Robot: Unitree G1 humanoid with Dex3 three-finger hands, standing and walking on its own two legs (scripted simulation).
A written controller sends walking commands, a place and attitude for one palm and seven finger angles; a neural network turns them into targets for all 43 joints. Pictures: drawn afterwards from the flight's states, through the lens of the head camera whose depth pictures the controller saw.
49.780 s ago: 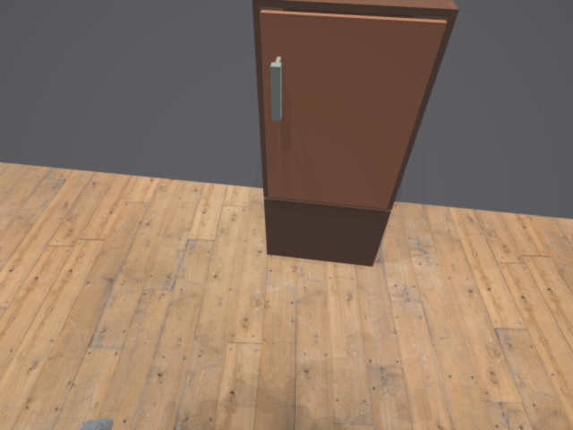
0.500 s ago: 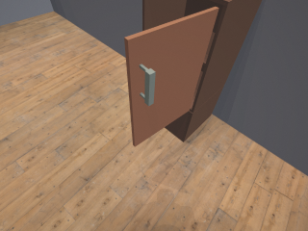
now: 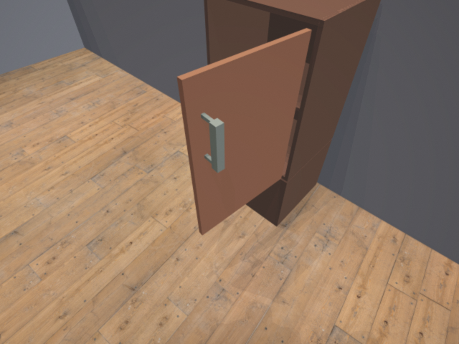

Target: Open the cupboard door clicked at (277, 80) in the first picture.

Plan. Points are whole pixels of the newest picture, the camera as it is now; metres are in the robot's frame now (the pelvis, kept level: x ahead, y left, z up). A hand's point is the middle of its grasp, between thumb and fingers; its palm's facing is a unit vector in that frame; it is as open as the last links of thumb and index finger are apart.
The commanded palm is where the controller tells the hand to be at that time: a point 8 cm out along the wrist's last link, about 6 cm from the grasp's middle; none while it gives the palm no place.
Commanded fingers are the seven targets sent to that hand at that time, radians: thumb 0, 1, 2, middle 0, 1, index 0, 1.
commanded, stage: let the arm hang, fingers relaxed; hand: left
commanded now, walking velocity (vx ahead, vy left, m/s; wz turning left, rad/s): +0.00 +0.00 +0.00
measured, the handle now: (211, 142) +0.55 +0.07 +0.04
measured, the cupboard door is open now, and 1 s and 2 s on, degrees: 84 84 84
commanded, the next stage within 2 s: look to check the result in 0.14 s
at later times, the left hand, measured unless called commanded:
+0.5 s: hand out of the picture -0.02 +0.15 -0.17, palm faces +0.06 -0.98 -0.19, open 7.4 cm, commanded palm none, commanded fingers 0.00 0.90 0.90 -0.20 -0.30 -0.20 -0.30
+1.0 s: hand out of the picture +0.00 +0.13 -0.17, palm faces +0.06 -0.98 -0.18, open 7.4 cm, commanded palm none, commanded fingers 0.00 0.90 0.90 -0.20 -0.30 -0.20 -0.30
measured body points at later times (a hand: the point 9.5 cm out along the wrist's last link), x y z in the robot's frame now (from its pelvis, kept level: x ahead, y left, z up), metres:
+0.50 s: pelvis +0.02 -0.01 +0.00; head +0.03 -0.02 +0.45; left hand -0.02 +0.20 -0.16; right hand +0.00 -0.22 -0.17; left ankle +0.06 +0.11 -0.74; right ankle -0.03 -0.09 -0.74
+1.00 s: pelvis +0.03 -0.03 +0.00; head +0.03 -0.04 +0.45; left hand +0.00 +0.18 -0.16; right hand +0.02 -0.24 -0.17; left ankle +0.06 +0.11 -0.74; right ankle -0.03 -0.09 -0.74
